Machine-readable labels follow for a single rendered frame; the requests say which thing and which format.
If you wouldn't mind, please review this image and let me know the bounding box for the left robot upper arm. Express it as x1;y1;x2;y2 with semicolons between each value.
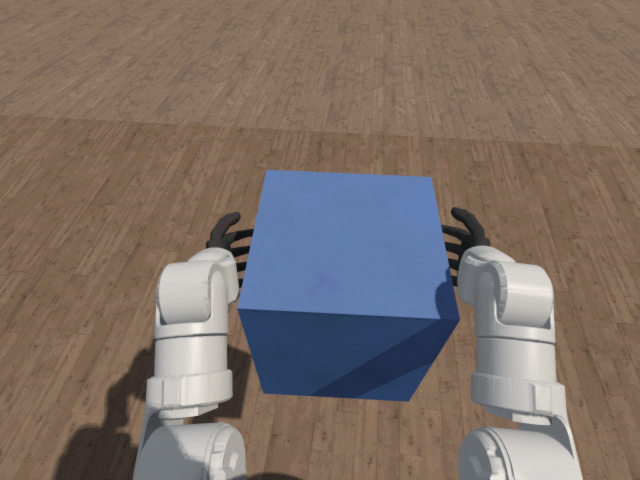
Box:
135;422;247;480

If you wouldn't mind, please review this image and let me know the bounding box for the right robot upper arm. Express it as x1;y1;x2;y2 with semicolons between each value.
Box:
458;427;582;480

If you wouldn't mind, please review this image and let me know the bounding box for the robot left hand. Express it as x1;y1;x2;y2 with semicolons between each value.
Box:
206;212;254;288

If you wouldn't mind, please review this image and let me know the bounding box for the carton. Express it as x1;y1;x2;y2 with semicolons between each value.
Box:
237;170;460;402

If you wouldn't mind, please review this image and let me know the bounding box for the left robot forearm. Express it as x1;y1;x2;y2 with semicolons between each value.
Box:
133;247;240;480

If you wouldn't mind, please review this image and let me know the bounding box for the robot right hand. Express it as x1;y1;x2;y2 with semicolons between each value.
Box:
441;207;490;287

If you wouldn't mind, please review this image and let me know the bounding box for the right robot forearm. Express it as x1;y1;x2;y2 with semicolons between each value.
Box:
457;246;583;480

